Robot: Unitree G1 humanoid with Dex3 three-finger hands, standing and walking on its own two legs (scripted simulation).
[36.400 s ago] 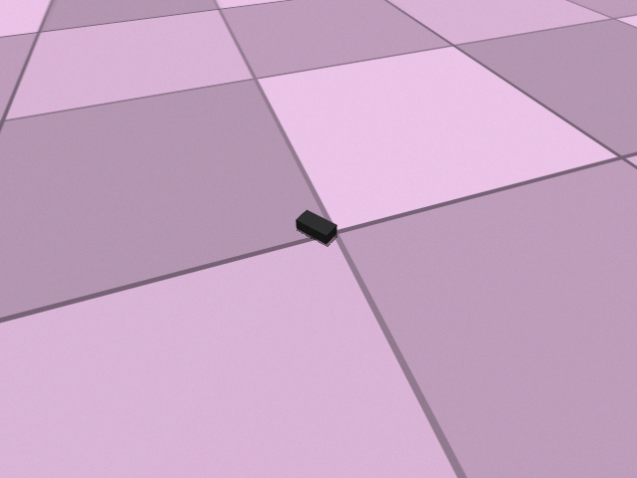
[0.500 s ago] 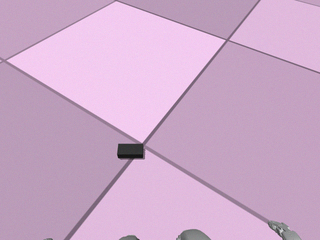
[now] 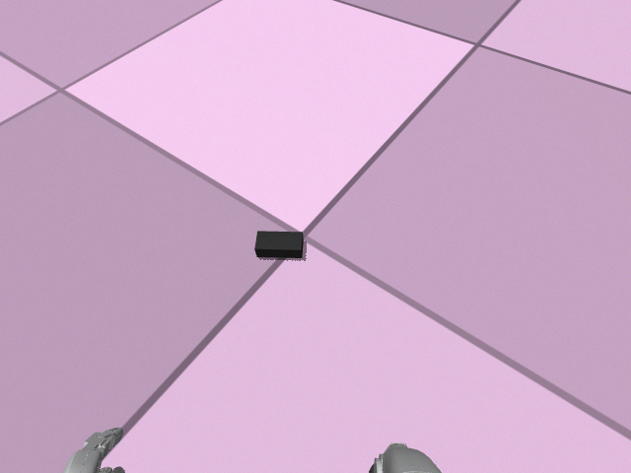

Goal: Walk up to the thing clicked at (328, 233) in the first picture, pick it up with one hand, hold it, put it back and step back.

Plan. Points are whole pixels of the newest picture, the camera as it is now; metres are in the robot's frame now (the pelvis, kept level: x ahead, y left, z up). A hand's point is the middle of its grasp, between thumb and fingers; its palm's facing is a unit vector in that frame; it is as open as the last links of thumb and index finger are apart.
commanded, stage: step back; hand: left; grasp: from above
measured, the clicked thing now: (279, 244) +0.90 +0.16 -0.72
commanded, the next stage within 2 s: stand in 1.50 s
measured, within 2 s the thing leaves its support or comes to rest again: neither
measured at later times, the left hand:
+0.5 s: hand out of the picture -0.10 +0.25 -0.12, palm faces -0.05 -0.89 -0.45, open 7.4 cm
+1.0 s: hand out of the picture -0.14 +0.26 -0.13, palm faces +0.05 -0.93 -0.37, open 7.4 cm
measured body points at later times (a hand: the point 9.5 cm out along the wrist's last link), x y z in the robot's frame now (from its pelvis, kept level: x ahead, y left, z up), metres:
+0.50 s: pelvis -0.16 -0.03 +0.01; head -0.13 -0.06 +0.46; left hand -0.10 +0.29 -0.09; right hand -0.06 -0.35 -0.12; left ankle -0.14 +0.13 -0.64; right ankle -0.17 -0.14 -0.71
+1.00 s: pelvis -0.19 -0.01 +0.02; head -0.19 -0.02 +0.47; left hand -0.15 +0.30 -0.10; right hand -0.10 -0.32 -0.11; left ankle -0.18 +0.13 -0.69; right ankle -0.17 -0.12 -0.71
